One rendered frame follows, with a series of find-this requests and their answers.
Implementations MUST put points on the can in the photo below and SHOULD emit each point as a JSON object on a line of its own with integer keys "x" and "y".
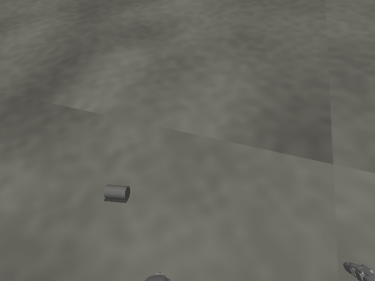
{"x": 117, "y": 192}

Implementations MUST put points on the right robot hand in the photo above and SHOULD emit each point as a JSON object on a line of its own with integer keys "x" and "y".
{"x": 361, "y": 272}

